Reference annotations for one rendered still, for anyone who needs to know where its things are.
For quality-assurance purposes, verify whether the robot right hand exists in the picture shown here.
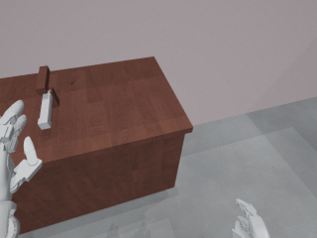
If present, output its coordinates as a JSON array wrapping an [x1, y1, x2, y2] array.
[[232, 198, 270, 238]]

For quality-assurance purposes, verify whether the tap lever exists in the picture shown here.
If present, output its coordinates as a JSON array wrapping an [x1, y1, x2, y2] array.
[[38, 91, 53, 130]]

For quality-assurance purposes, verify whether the robot left forearm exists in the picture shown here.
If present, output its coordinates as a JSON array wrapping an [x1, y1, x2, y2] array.
[[0, 200, 21, 238]]

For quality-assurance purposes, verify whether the robot left hand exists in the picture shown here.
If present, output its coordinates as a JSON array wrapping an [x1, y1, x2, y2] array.
[[0, 99, 43, 202]]

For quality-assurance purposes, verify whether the counter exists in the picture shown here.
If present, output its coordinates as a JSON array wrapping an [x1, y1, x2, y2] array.
[[0, 57, 193, 235]]

